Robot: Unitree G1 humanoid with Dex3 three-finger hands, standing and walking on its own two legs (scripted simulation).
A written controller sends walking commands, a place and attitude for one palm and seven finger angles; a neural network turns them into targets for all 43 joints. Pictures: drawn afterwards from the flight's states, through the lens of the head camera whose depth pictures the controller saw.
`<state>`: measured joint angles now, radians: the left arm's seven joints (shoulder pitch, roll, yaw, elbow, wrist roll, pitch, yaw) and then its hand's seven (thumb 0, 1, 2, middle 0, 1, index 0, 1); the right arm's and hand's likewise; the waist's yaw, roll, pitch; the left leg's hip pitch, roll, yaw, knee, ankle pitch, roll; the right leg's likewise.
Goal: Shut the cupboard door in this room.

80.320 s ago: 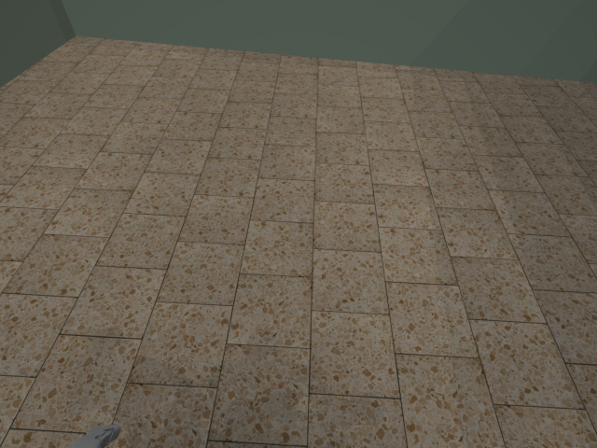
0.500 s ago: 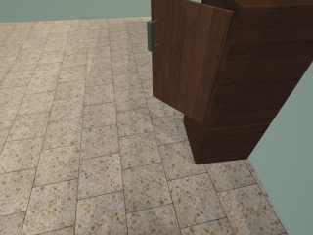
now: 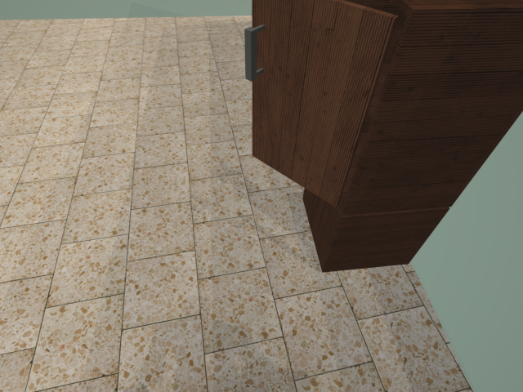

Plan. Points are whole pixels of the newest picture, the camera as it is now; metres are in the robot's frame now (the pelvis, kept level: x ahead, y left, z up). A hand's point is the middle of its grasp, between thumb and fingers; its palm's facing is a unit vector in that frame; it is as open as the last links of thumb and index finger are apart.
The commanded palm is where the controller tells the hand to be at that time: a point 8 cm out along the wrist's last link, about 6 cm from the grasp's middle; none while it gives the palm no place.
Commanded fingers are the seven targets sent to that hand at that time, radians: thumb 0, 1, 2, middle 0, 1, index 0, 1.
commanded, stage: look to check the result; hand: left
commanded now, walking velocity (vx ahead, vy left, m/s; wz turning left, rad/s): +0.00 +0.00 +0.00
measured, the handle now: (256, 52) +0.94 +0.06 +0.08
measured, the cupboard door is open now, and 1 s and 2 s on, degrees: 42 42 42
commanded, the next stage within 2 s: walk to a spot facing it in 0.30 s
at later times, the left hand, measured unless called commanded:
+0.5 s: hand out of the picture +0.07 +0.22 -0.17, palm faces -0.01 -0.95 -0.30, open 7.4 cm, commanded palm none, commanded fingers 0.00 0.90 0.90 -0.20 -0.30 -0.20 -0.30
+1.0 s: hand out of the picture -0.01 +0.24 -0.19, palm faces +0.27 -0.93 -0.26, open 7.4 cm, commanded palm none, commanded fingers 0.00 0.90 0.90 -0.20 -0.30 -0.20 -0.30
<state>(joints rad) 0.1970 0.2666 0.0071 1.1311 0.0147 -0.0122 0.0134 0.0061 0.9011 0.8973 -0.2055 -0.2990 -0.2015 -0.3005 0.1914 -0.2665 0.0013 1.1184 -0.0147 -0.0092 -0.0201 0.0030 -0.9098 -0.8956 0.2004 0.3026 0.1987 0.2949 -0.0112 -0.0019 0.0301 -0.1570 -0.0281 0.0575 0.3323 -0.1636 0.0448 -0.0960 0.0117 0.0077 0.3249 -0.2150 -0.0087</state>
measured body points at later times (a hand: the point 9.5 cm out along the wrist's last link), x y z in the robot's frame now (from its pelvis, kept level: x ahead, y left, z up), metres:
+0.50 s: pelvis +0.02 -0.01 +0.00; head +0.03 -0.01 +0.45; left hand +0.07 +0.27 -0.14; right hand +0.08 -0.29 -0.14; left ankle +0.01 +0.09 -0.75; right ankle -0.02 -0.12 -0.75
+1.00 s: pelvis -0.01 +0.02 -0.02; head +0.04 +0.04 +0.42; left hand -0.02 +0.29 -0.17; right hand +0.09 -0.21 -0.17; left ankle +0.01 +0.12 -0.75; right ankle -0.02 -0.12 -0.69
